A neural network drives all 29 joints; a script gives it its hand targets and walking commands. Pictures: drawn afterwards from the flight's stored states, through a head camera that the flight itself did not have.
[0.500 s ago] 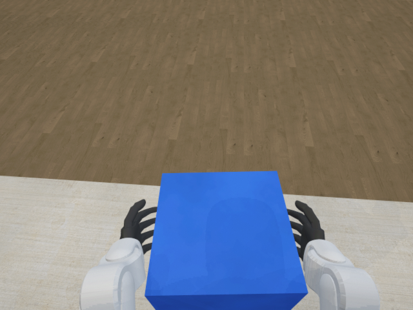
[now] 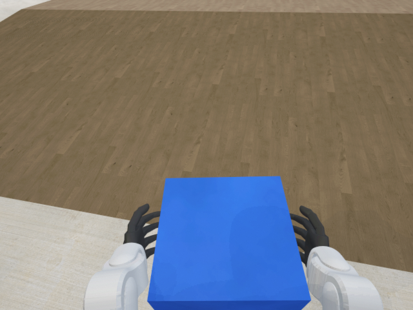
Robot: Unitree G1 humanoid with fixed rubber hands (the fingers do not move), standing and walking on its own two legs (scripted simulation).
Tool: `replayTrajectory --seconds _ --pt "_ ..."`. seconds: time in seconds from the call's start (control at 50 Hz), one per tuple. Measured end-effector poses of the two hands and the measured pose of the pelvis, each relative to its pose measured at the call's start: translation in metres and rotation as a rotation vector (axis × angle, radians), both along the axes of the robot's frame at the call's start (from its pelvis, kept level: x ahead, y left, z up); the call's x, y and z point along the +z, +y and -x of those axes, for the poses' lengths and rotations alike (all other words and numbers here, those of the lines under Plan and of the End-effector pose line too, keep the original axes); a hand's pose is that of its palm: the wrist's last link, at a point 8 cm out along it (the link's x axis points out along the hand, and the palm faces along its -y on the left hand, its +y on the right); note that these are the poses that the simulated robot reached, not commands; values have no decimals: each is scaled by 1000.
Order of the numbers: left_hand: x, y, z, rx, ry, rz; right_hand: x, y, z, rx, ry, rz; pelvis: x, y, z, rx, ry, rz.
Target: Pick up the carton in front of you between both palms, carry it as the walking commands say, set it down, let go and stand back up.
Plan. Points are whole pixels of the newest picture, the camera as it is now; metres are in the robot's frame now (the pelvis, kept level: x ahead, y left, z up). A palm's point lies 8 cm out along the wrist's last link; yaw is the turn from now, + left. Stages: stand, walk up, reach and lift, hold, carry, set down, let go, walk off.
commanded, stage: carry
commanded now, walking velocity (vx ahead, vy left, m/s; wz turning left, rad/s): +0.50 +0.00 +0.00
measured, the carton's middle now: (223, 258) +0.24 +0.01 +0.01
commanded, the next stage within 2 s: none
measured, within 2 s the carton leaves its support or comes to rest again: neither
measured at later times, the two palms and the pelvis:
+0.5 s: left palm (167, 110) +0.61 +0.17 +0.11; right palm (279, 115) +0.57 -0.13 +0.12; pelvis +0.34 +0.04 +0.00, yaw -5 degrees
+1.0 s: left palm (196, 59) +1.02 +0.13 +0.10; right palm (272, 60) +1.03 -0.18 +0.09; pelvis +0.66 -0.03 -0.01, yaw -2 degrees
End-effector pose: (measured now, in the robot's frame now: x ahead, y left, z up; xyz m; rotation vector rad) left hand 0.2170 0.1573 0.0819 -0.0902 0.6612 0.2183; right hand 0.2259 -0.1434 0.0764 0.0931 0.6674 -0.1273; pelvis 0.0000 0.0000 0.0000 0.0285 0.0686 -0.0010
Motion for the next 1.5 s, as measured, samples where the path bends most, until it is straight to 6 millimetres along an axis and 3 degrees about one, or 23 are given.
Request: replayTrajectory --seconds 0.14,0.24,0.3,0.42,0.5,0.56,0.64,0.76,0.88,1.02,1.18,1.3,1.4,1.5 --pt "3 -2 -108 -60 -57 7 5 -2 -90 -67 -56 -3 -10 12 -99 -17 -4 7" --pt "-19 13 -194 -70 -73 32 -10 12 -172 -84 -72 15 -34 28 -183 -46 -16 10" --pt "-27 19 -243 -82 -40 48 -16 19 -216 -96 -38 23 -35 37 -223 -65 -12 -2" --pt "8 15 -329 -141 -78 54 17 16 -284 -156 -75 25 -9 45 -290 -85 2 37" --pt "32 12 -390 -137 -144 49 45 12 -343 -159 -141 41 -1 42 -340 -77 4 54" --pt "43 10 -440 -99 -172 37 55 8 -397 -151 -170 41 -1 36 -379 -69 2 52" --pt "47 2 -515 -66 -182 3 55 -4 -478 -147 -180 35 -10 23 -434 -56 -4 34" --pt "36 -17 -634 -6 -179 -35 30 -28 -614 -125 -175 18 -40 -4 -522 -34 -17 28" --pt "11 -27 -717 36 -63 26 7 -34 -718 -120 -48 -49 -24 -21 -583 -31 12 20" --pt "16 -30 -816 52 -113 58 12 -38 -815 -144 -95 -62 -10 -27 -670 -39 43 4" --pt "23 -32 -946 -19 -198 67 24 -40 -926 -185 -187 -31 -23 -11 -803 -68 33 5" --pt "23 -47 -1031 -82 -119 59 30 -50 -979 -228 -120 -47 -2 -1 -876 -62 33 11" --pt "47 -64 -1093 -92 -137 78 57 -64 -1029 -275 -146 -30 16 -4 -934 -66 31 34" --pt "76 -66 -1155 -59 -193 48 88 -69 -1103 -230 -199 -19 22 -20 -1003 -62 33 44"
